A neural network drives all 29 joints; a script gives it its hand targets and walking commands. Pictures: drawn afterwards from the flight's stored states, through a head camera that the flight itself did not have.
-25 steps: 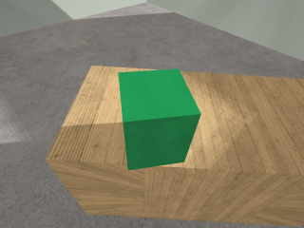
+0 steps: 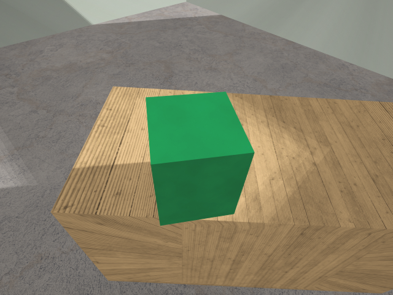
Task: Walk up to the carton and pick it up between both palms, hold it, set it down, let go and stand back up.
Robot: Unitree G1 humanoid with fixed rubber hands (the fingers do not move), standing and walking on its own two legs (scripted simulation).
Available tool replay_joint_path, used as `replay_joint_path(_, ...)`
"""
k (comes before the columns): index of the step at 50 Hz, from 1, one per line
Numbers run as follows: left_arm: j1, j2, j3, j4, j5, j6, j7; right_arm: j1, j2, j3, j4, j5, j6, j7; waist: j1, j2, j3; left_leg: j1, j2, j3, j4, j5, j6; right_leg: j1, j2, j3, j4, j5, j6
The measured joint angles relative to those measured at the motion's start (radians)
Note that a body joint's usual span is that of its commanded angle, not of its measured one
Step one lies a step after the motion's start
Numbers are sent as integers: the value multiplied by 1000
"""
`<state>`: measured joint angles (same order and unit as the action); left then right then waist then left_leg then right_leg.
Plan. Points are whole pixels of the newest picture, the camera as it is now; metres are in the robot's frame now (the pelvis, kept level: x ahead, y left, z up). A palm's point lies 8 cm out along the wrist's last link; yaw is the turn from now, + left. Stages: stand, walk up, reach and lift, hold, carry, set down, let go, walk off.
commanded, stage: stand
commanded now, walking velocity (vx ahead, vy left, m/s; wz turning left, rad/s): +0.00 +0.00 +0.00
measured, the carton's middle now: (192, 159) +0.44 +0.02 +0.01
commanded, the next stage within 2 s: none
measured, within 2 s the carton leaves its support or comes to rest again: neither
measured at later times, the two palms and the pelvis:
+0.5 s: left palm out of the picture +0.02 +0.25 -0.13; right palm out of the picture +0.03 -0.26 -0.12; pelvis +0.00 +0.00 +0.00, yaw +0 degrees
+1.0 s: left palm out of the picture +0.02 +0.25 -0.13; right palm out of the picture +0.02 -0.25 -0.12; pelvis +0.01 +0.00 +0.00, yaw +0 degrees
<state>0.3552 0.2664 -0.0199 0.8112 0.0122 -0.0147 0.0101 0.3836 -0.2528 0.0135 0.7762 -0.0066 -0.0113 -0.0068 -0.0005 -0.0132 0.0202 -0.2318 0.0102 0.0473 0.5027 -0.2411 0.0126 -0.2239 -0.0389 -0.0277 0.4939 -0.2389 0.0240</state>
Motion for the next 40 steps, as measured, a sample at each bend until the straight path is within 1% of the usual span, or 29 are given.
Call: replay_joint_path(40,5,-15,4,92,-5,8,10,-6,17,-2,96,3,2,-14,5,0,5,17,3,-1,-39,16,-6,15,5,0,-36,15,-4)
